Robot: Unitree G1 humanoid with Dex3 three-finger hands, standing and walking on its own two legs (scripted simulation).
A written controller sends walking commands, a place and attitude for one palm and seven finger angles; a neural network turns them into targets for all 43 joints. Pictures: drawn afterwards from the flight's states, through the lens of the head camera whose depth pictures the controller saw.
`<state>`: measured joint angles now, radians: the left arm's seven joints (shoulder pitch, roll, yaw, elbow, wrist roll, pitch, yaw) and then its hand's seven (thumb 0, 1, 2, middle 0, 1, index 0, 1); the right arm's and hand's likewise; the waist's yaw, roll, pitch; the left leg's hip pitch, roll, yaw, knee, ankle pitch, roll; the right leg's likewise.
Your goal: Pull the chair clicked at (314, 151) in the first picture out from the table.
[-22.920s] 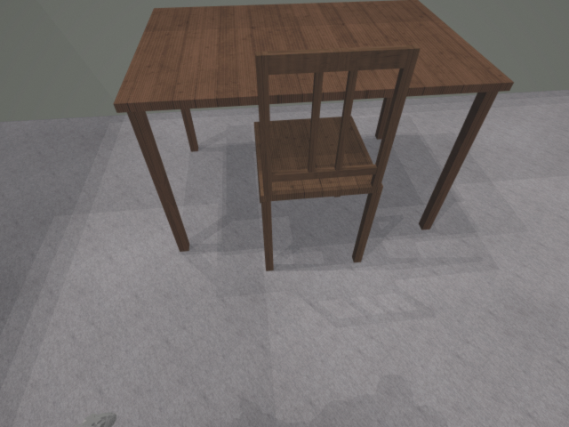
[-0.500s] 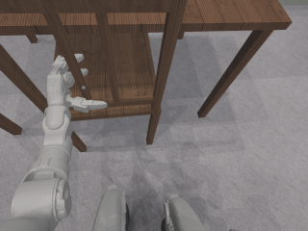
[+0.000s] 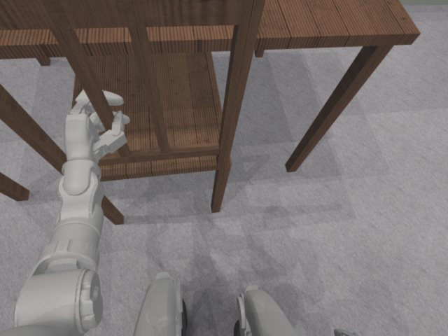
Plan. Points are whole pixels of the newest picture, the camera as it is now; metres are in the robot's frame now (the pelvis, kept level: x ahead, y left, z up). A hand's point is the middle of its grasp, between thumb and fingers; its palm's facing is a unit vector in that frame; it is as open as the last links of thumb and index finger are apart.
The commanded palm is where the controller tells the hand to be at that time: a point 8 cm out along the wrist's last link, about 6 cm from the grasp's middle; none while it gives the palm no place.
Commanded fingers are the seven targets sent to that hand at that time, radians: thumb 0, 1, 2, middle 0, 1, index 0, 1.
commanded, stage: hook a spindle and tug to test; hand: left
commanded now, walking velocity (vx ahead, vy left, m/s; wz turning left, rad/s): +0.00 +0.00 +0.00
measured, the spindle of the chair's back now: (103, 109) +0.49 +0.19 +0.05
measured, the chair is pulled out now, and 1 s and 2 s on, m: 0.00 0.05 0.18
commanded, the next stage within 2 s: step backward, pulling the chair out in 0.52 s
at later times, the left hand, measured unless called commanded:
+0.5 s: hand (119, 149) +0.43 +0.16 +0.02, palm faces +0.09 -1.00 -0.03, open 5.5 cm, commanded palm +0.39 +0.21 +0.03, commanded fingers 0.00 0.90 0.90 -0.50 -1.45 -0.50 -1.45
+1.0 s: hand (122, 152) +0.41 +0.15 +0.04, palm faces +0.03 -0.99 -0.12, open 5.2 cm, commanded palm +0.39 +0.20 +0.05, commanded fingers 0.00 0.90 0.90 -0.50 -1.45 -0.50 -1.45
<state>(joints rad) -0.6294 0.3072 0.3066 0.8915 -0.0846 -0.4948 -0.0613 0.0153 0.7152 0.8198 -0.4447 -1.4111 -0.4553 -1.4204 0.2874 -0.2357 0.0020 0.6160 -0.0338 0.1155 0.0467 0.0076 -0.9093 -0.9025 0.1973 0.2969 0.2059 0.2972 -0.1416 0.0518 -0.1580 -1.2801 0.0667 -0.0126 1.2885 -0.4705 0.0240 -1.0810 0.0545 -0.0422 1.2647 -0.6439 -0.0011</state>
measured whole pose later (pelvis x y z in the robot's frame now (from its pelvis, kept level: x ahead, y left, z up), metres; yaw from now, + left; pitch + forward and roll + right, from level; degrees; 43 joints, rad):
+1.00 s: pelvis +0.04 +0.02 +0.10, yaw +2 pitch +12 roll -3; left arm -0.47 0.20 0.06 0.95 -0.05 -0.20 0.07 0.06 0.76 0.78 -0.25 -1.09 -0.47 -1.44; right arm 0.25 -0.23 0.02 0.58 0.02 0.16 -0.07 0.01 -0.91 -0.90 0.20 0.30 0.21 0.30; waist -0.10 0.02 -0.01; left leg -0.63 0.03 0.03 0.71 -0.29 0.04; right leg -0.46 0.01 -0.04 0.67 -0.37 0.02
